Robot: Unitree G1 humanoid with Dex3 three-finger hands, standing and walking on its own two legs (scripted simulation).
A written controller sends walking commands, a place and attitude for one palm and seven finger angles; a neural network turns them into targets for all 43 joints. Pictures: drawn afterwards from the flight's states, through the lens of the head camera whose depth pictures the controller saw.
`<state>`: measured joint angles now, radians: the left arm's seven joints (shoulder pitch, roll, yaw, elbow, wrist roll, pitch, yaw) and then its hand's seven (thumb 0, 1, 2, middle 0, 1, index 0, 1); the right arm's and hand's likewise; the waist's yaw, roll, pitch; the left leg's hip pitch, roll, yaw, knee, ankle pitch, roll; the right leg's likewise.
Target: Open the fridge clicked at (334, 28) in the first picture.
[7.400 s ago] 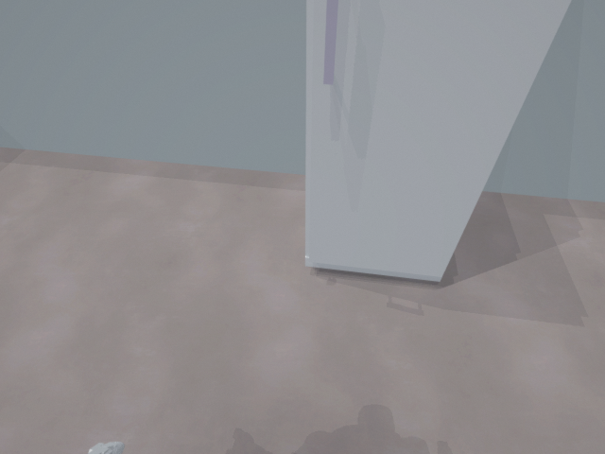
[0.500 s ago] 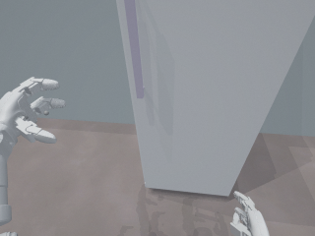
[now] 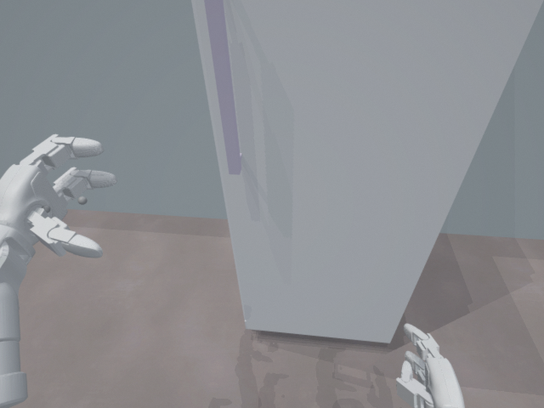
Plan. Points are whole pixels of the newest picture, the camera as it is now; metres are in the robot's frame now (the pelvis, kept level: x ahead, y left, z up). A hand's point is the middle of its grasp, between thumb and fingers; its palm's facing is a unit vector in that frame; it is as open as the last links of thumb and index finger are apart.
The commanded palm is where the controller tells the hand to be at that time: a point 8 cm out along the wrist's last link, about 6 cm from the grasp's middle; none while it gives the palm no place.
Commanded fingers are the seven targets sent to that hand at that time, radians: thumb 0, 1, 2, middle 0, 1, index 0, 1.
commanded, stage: move the hooked fingers beside the handle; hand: left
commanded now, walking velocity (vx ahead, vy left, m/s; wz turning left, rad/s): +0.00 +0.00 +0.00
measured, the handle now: (227, 82) +0.56 +0.15 +0.26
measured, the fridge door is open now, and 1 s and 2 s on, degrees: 0 0 0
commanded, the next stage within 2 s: none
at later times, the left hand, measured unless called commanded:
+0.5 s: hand (126, 176) +0.34 +0.26 +0.21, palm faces +0.05 -1.00 -0.04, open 14.0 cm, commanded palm +0.31 +0.30 +0.22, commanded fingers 0.00 -0.50 0.30 -0.30 -1.20 -0.30 -1.20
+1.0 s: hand (159, 153) +0.39 +0.23 +0.21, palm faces +0.05 -1.00 -0.01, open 14.0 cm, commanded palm +0.38 +0.28 +0.21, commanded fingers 0.00 -0.50 0.30 -0.30 -1.20 -0.30 -1.20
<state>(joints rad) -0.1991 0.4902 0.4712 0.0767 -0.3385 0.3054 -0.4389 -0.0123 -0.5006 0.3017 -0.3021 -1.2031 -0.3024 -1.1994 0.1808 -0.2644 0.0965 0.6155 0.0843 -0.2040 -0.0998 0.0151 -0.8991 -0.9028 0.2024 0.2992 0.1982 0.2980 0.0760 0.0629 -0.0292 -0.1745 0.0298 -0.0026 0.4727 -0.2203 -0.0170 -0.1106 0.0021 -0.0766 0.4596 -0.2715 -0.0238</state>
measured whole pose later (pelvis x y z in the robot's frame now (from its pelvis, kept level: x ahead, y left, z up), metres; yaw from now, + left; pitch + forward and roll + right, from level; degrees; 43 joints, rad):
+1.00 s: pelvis +0.01 +0.01 +0.00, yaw -1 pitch -1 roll +0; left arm -0.56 0.42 0.33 0.43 -0.22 0.28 -0.25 -0.01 -0.50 0.30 -0.30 -1.20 -0.30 -1.20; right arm 0.23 -0.26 0.07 0.65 0.08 -0.13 -0.10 0.01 -0.90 -0.90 0.20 0.30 0.20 0.30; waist 0.02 0.03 -0.05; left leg -0.21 0.02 0.02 0.46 -0.23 -0.01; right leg -0.16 -0.01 -0.05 0.46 -0.28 -0.01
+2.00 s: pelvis +0.02 +0.01 +0.00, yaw -3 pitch +4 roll -1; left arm -0.84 0.50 0.36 0.92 -0.12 0.05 -0.22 -0.01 -0.50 0.30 -0.30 -1.20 -0.30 -1.20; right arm 0.39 -0.27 0.03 0.69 0.06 -0.08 -0.08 0.01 -0.90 -0.90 0.20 0.30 0.20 0.30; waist -0.07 0.02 -0.06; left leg -0.31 0.04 0.05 0.50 -0.26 0.00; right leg -0.26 0.01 -0.02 0.48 -0.28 -0.01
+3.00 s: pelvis +0.02 +0.01 +0.00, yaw -2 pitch +4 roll -1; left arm -0.89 0.41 0.30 0.91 -0.13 0.06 -0.16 -0.01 -0.50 0.30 -0.30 -1.20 -0.30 -1.20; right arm 0.34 -0.27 0.03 0.69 0.06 -0.08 -0.08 0.01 -0.90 -0.90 0.20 0.30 0.20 0.30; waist -0.06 0.03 -0.06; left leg -0.32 0.03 0.03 0.51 -0.25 0.00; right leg -0.27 0.00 -0.03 0.49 -0.28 -0.01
